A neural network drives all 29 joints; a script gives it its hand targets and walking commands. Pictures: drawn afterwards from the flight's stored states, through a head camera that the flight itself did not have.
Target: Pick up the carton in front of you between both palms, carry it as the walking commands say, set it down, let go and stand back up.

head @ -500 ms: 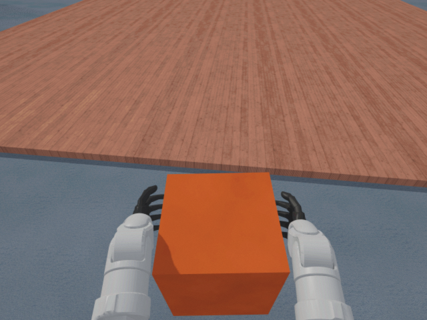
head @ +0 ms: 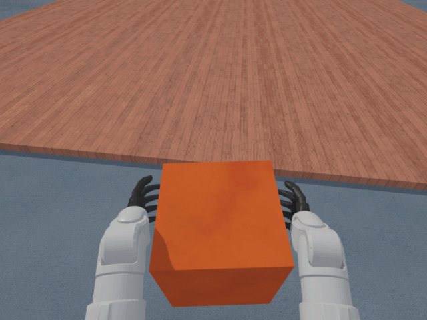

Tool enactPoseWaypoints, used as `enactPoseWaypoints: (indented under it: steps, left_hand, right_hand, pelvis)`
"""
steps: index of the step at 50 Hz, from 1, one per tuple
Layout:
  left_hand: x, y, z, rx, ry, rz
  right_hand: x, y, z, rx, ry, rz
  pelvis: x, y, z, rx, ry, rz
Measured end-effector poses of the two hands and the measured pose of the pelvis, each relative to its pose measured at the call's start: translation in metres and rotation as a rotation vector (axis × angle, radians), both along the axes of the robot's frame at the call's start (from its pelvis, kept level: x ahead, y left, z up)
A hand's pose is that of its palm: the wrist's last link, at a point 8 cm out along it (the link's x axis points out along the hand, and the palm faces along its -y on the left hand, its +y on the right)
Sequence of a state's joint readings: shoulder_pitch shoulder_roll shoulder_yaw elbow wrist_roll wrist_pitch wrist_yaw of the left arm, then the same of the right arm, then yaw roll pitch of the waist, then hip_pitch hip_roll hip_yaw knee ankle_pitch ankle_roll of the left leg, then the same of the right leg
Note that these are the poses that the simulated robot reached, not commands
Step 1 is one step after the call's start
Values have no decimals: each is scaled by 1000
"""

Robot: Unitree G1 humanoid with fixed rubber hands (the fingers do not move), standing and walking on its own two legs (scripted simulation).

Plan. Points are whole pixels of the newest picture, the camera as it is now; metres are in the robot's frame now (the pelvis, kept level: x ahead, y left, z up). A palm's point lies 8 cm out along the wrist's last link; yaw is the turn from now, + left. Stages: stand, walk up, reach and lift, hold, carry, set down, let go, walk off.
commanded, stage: carry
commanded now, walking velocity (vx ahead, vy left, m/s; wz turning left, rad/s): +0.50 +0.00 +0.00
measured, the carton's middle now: (219, 237) +0.29 +0.00 +0.00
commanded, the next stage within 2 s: none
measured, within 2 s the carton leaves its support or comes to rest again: neither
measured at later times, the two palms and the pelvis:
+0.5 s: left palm (143, 136) +0.51 +0.19 +0.09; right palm (264, 140) +0.51 -0.11 +0.09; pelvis +0.24 +0.03 -0.01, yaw -2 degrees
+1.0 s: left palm (172, 89) +0.83 +0.16 +0.06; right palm (257, 91) +0.85 -0.14 +0.06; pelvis +0.57 -0.01 +0.00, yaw +4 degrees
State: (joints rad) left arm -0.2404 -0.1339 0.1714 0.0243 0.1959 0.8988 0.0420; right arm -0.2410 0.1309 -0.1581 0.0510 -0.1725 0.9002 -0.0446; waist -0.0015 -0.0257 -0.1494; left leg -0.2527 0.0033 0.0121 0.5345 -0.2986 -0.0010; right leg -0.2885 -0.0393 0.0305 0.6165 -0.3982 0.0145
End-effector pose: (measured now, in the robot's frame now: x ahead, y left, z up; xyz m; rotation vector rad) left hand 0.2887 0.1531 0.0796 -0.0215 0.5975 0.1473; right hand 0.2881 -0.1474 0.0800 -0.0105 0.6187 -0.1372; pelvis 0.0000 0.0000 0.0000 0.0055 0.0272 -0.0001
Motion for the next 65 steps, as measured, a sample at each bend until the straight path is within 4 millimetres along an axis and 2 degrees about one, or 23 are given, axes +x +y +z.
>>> enactPoseWaypoints:
  steps: [5,11,17,23,27,32,38,44,48,52,56,61,65]
  left_hand:
    - [35,-2,10,-3,58,-25]
    - [79,-17,13,-42,62,-4]
    - [121,5,14,-46,104,44]
    - [197,33,13,-66,36,56]
    - [248,33,12,-65,106,22]
    - [315,24,20,-53,123,-35]
    - [396,16,18,-48,88,-32]
    - [482,7,-7,-20,90,19]
    - [523,7,-20,-25,176,68]
    - [561,10,-14,-27,201,102]
    - [613,10,1,-21,163,101]
    - [694,12,18,-21,85,62]
    - [771,21,29,-46,0,39]
  right_hand:
    - [23,-1,6,3,60,-32]
    - [67,-17,9,34,63,-57]
    - [126,5,14,43,106,-19]
    - [204,33,15,33,39,-8]
    - [241,33,10,39,106,-53]
    - [292,25,19,43,121,-107]
    - [378,17,20,40,88,-96]
    - [481,7,-13,56,92,-35]
    - [535,8,-26,47,179,11]
    - [584,10,-19,37,205,51]
    - [634,11,-7,39,167,55]
    - [703,12,9,45,88,12]
    - [772,21,24,50,2,-24]
  pelvis:
    - [34,-1,7,-25,41,-26]
    - [86,-8,1,-29,63,25]
    - [147,1,10,7,75,27]
    - [220,26,-10,16,43,-10]
    - [263,37,0,0,54,-34]
    - [322,41,14,-29,64,-25]
    - [405,31,9,-34,58,-12]
    - [504,8,-18,-38,20,23]
    - [551,-4,-8,-27,29,54]
    - [598,-10,8,-1,44,62]
    - [650,-8,17,19,52,51]
    - [722,4,14,16,44,39]
    - [783,19,0,1,28,26]
